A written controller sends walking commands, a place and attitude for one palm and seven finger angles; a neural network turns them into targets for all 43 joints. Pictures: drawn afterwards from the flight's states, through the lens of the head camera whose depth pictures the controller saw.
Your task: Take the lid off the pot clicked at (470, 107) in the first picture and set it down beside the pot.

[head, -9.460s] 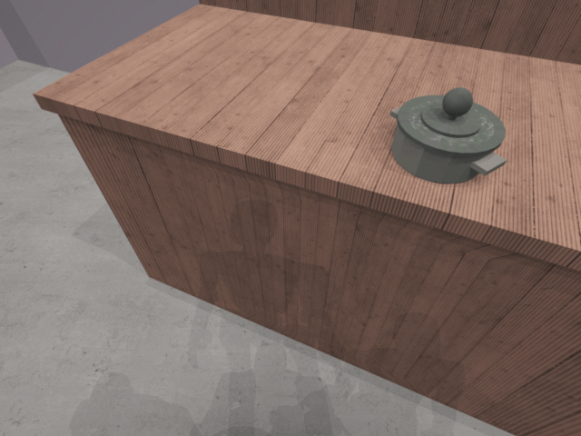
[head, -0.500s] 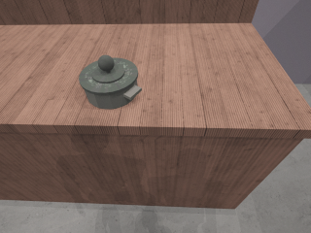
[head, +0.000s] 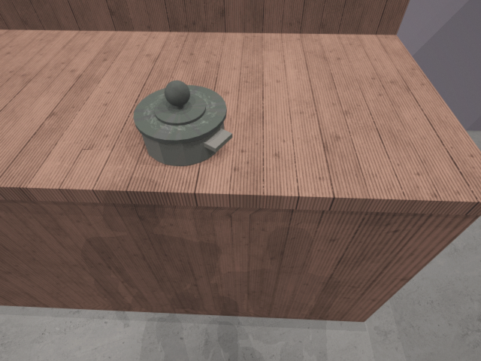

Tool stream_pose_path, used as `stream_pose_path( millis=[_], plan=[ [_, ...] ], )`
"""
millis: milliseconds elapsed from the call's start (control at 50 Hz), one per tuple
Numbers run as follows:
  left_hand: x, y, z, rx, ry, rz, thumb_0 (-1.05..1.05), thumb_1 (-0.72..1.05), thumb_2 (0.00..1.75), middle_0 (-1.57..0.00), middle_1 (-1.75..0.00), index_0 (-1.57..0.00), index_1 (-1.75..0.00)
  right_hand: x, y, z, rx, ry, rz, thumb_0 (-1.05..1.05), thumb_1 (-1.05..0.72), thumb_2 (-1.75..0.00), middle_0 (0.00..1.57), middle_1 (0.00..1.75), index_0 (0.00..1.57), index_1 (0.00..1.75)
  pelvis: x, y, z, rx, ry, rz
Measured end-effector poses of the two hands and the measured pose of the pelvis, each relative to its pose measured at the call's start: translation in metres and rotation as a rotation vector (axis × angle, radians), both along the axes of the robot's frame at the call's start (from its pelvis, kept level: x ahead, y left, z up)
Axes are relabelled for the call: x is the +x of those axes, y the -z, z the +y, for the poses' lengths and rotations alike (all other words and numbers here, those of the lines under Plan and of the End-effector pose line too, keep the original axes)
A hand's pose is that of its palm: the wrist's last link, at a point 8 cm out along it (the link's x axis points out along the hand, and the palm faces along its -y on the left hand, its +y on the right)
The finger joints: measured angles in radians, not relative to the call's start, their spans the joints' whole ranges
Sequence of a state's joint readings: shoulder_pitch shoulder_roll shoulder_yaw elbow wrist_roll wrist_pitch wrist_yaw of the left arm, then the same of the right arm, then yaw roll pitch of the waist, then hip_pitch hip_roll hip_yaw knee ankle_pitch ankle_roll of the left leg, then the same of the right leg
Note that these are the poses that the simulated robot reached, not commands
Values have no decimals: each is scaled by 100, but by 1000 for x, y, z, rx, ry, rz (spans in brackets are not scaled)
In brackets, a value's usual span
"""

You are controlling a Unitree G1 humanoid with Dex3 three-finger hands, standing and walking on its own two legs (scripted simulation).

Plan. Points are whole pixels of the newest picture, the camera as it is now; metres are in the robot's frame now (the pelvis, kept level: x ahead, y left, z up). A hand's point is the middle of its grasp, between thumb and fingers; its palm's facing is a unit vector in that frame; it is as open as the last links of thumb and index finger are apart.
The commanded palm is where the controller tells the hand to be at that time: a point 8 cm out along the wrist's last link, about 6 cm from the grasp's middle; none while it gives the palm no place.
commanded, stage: look again from close up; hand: left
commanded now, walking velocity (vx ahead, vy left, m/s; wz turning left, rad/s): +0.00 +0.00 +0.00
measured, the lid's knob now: (177, 93) +0.53 +0.15 +0.17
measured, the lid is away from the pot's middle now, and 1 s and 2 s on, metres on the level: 0.00 0.00 0.00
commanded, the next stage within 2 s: lift the closed hand beside the body in 0.24 s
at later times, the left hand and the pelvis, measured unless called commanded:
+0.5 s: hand out of the picture +0.10 +0.20 -0.09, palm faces +0.17 -0.93 -0.32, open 6.8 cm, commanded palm +0.09 +0.23 -0.02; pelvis +0.00 +0.00 +0.01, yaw +1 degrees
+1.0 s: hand (50, 348) +0.12 +0.25 +0.07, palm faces +0.35 -0.87 -0.35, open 3.1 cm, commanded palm +0.07 +0.28 +0.12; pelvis -0.01 +0.01 +0.01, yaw +1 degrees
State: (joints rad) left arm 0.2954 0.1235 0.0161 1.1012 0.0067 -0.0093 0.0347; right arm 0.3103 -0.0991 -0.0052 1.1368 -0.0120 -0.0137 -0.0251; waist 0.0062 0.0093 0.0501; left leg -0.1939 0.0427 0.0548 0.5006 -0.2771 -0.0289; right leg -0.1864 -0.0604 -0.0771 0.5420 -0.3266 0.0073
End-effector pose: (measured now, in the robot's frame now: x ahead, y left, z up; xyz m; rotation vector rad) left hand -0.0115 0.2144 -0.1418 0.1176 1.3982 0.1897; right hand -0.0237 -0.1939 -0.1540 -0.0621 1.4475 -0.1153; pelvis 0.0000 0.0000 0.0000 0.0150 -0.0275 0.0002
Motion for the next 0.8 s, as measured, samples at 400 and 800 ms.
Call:
stream_pose_path(
  millis=[400,800],
  plan=[
    [10,-14,3,36,-13,-97,3,94,90,-21,-31,-21,-31,19,-9,-24,-54,-28,-93,3,-94,-90,20,30,20,30,-1,-2,-4,-2,-3,-9],
    [99,-183,38,265,50,-957,2,91,90,-84,-100,-84,-100,226,-133,-39,-144,-204,-990,2,-91,-90,20,30,19,30,-18,-11,-2,-26,-2,-62]
  ],
)
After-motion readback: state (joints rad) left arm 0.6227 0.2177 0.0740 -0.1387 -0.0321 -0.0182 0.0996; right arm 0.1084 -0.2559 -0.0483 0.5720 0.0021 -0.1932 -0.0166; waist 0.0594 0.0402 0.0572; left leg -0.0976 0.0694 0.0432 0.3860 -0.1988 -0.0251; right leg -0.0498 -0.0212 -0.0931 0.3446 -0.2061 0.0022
